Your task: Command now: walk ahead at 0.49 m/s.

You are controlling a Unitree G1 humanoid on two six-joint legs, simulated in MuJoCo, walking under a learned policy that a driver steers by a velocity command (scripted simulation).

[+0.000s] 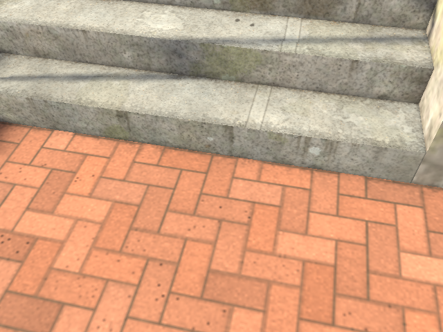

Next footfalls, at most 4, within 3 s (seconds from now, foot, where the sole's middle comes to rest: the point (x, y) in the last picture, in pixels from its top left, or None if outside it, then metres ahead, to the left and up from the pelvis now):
0.26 left None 0.34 0.16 -0.78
0.84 right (267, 293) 0.65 -0.08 -0.78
1.38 left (208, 225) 0.90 0.13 -0.78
1.86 right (257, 190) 1.07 -0.05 -0.78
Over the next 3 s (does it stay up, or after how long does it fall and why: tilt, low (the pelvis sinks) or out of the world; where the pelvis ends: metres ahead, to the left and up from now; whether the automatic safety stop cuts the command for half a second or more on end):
stays up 1.56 0.07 0.25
